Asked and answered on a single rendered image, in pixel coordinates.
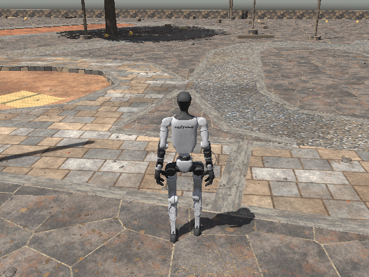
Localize left robot hand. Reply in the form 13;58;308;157
155;170;168;186

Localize left robot forearm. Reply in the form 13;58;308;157
155;141;165;171

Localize robot head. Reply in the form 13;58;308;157
174;92;194;120

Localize left robot upper arm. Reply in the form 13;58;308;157
159;117;172;149

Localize right robot hand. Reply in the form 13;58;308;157
201;170;214;186

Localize right robot forearm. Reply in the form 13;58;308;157
203;142;213;170

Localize humanoid robot torso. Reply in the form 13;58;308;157
171;115;198;173

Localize right robot upper arm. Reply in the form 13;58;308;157
196;117;209;149

